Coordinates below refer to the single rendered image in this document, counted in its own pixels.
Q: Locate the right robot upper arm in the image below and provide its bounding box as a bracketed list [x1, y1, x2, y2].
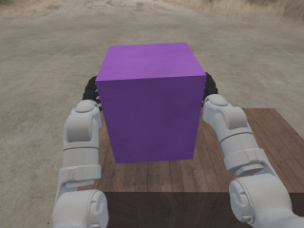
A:
[229, 173, 304, 228]

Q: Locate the carton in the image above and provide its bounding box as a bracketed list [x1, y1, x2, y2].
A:
[95, 42, 207, 164]

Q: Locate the pedestal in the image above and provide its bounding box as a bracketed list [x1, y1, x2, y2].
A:
[77, 108, 304, 228]

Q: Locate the robot right forearm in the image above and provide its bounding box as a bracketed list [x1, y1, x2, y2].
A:
[202, 94, 293, 210]

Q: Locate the robot left hand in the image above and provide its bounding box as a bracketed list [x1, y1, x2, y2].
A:
[82, 76, 103, 111]

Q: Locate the left robot upper arm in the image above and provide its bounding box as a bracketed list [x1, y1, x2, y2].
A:
[52, 189, 109, 228]

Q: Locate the robot left forearm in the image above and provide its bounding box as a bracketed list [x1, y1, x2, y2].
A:
[51, 100, 102, 228]

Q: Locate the robot right hand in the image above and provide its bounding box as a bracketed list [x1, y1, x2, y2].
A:
[201, 72, 219, 108]

